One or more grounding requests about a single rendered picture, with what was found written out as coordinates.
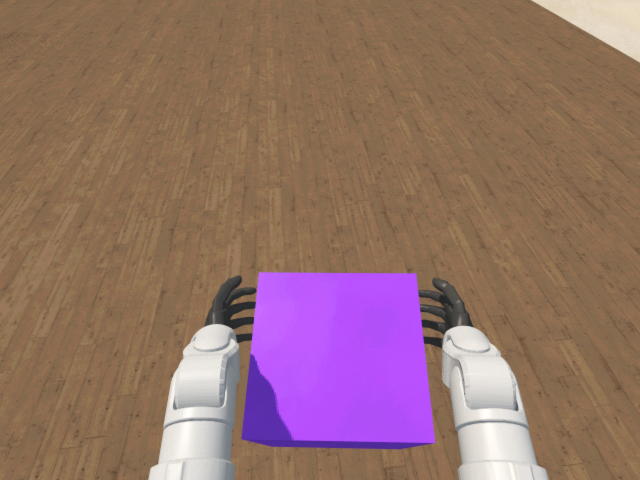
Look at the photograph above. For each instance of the robot left hand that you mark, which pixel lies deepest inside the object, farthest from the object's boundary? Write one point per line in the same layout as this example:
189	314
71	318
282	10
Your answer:
222	310

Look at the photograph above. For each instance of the left robot forearm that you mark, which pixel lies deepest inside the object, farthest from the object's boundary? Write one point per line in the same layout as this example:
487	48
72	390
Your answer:
200	413

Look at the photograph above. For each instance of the carton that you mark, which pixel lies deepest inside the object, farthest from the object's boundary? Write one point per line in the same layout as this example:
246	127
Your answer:
338	361

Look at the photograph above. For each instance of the right robot forearm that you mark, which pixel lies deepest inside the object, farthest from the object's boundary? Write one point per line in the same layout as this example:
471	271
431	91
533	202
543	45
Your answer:
489	415

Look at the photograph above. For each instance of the robot right hand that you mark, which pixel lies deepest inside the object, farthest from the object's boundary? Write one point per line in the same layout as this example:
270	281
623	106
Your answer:
453	313

